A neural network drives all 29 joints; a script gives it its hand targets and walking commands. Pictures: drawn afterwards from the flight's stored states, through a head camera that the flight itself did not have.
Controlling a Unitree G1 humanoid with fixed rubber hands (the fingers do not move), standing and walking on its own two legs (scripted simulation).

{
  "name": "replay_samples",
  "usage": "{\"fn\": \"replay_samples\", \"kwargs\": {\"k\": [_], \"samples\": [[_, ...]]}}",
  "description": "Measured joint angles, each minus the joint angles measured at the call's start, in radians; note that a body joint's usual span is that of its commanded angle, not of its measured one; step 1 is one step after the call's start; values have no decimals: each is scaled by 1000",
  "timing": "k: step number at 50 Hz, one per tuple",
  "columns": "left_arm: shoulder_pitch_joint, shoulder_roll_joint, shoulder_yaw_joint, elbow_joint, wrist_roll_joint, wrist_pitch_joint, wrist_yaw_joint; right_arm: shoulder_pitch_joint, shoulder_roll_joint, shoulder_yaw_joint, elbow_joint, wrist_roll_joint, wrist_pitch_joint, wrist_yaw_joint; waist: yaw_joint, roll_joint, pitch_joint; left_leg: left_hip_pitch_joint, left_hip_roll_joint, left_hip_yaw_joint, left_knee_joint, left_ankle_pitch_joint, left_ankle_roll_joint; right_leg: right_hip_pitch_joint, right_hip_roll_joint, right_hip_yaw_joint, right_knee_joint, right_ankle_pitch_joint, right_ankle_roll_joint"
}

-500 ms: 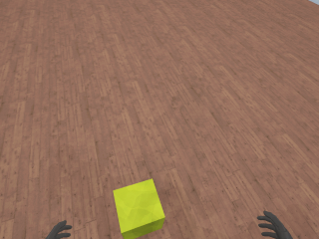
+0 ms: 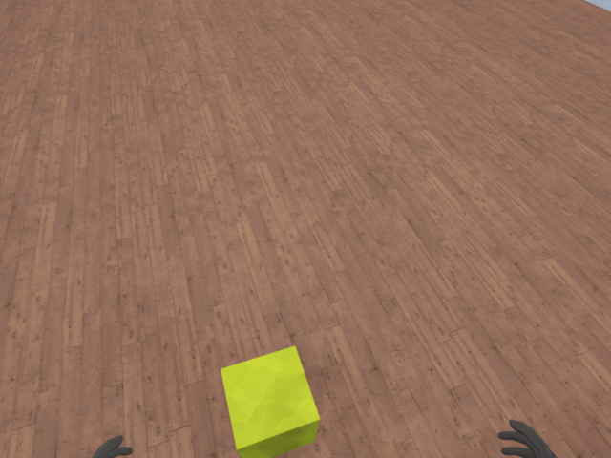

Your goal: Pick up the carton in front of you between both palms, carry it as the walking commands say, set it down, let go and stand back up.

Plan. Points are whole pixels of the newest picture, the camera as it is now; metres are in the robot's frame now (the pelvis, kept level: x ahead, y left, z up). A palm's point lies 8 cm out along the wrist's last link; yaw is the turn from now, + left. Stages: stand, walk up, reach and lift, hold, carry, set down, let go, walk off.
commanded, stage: stand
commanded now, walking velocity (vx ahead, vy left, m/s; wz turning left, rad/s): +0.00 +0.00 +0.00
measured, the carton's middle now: (270, 407) +0.36 +0.09 -0.65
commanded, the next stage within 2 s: none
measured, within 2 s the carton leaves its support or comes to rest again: neither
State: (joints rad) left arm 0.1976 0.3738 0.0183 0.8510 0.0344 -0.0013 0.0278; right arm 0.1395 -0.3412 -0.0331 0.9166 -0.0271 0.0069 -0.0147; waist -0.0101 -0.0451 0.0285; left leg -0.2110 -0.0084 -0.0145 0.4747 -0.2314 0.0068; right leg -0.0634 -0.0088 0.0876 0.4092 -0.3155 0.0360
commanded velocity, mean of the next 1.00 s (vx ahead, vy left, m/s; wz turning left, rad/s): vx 0.00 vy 0.00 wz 0.00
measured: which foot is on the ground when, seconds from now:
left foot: down 0.00-1.00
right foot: down 0.00-1.00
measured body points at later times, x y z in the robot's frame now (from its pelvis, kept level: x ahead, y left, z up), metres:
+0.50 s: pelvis -0.01 +0.00 +0.00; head -0.01 +0.01 +0.45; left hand +0.08 +0.31 -0.12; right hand +0.09 -0.31 -0.10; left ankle +0.02 +0.11 -0.74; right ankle -0.06 -0.15 -0.74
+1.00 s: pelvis -0.01 +0.00 +0.00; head -0.01 +0.01 +0.45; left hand +0.07 +0.31 -0.12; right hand +0.10 -0.32 -0.10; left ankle +0.02 +0.12 -0.74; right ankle -0.06 -0.15 -0.74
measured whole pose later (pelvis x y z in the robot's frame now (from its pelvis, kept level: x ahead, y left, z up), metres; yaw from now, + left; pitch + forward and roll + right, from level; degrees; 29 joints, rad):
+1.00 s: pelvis -0.01 +0.00 +0.00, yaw +2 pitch -3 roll -1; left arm 0.16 0.39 0.02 0.99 0.02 -0.01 0.01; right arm 0.11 -0.38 -0.01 1.03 -0.01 0.00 -0.01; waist -0.01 -0.02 0.04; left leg -0.20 -0.01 -0.05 0.42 -0.18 0.00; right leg -0.04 -0.01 0.05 0.35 -0.27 0.03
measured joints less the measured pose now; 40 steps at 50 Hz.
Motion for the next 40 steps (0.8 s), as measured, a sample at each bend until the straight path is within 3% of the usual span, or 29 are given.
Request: {"fn": "replay_samples", "kwargs": {"k": [40], "samples": [[-31,19,0,129,-10,-6,-12,-25,-30,18,108,12,-8,6,3,19,13,12,-1,-29,-51,50,-5,25,-3,-32,-57,45,-2]]}}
